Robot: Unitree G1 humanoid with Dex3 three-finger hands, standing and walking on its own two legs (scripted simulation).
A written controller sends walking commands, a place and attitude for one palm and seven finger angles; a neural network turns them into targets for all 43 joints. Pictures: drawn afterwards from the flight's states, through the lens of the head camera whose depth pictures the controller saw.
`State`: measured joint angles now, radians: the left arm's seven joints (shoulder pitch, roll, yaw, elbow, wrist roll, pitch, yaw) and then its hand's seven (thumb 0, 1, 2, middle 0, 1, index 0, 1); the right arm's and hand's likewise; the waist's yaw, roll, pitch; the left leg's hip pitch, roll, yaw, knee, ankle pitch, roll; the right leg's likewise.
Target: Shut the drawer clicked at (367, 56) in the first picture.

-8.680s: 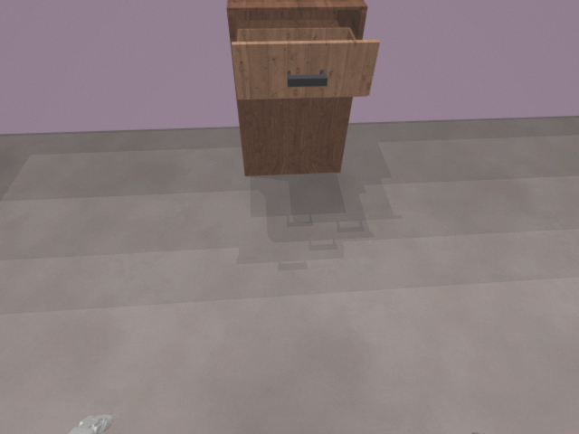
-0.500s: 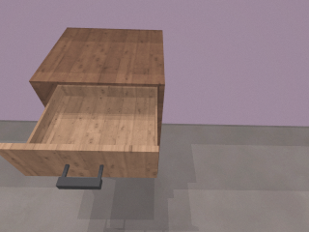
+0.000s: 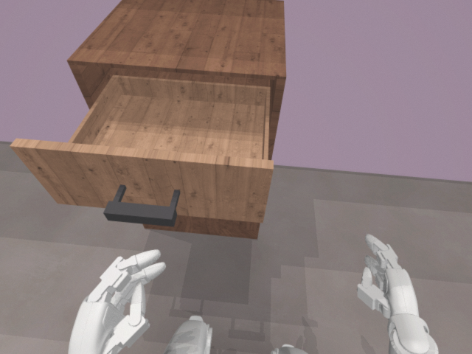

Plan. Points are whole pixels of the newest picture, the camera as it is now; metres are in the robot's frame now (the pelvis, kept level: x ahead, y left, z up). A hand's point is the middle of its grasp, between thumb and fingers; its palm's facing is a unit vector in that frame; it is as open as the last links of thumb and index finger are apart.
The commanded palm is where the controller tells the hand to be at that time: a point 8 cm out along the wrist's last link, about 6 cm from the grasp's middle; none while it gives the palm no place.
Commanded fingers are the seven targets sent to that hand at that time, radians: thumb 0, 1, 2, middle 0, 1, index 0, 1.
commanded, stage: raise the hand and make a fist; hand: left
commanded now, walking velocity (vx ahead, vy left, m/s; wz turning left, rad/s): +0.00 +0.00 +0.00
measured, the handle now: (145, 203) +0.36 +0.21 +0.02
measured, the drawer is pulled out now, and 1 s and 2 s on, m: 0.27 0.27 0.27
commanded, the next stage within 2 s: bring the fist close to the handle in 1.46 s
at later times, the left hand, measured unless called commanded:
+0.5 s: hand (127, 304) +0.17 +0.16 +0.08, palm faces +0.02 -1.00 -0.02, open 3.5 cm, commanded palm +0.13 +0.22 +0.09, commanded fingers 0.00 0.90 0.90 -1.16 -1.34 -1.16 -1.34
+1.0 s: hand (116, 302) +0.17 +0.17 +0.12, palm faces +0.03 -1.00 -0.03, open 3.2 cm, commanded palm +0.12 +0.22 +0.12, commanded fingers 0.00 0.90 0.90 -1.40 -1.60 -1.40 -1.60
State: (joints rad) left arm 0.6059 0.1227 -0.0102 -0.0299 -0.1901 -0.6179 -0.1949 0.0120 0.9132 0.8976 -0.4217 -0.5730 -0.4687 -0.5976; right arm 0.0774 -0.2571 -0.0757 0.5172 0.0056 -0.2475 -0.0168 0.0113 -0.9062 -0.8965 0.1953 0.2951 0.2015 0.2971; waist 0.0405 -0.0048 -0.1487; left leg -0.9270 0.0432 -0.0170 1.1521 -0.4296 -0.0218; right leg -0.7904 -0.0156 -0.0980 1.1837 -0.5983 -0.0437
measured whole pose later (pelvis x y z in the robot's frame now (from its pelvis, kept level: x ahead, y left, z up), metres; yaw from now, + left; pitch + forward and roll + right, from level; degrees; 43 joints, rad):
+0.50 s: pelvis +0.00 +0.02 +0.01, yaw -1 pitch +11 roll -2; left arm 0.70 0.16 0.02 -0.25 -0.21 -0.43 -0.12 0.01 0.91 0.90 -0.96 -1.13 -0.96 -1.14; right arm 0.28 -0.23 -0.04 0.55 0.03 -0.18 -0.05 0.02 -0.90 -0.90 0.20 0.30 0.21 0.30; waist -0.02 0.05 -0.13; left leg -0.88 0.05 -0.01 1.10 -0.41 0.00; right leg -0.73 0.00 -0.09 1.09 -0.55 -0.02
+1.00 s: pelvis +0.02 +0.02 +0.03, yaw +0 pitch +9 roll -2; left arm 0.78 0.18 0.00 -0.39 -0.20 -0.34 -0.13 0.01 0.90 0.90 -1.37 -1.57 -1.37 -1.58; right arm 0.21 -0.19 0.02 0.44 0.04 -0.13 -0.03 0.01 -0.90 -0.90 0.20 0.30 0.21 0.30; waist 0.02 0.05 -0.14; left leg -0.78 0.04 -0.02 1.05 -0.42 0.00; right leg -0.62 -0.01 -0.10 1.02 -0.55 -0.01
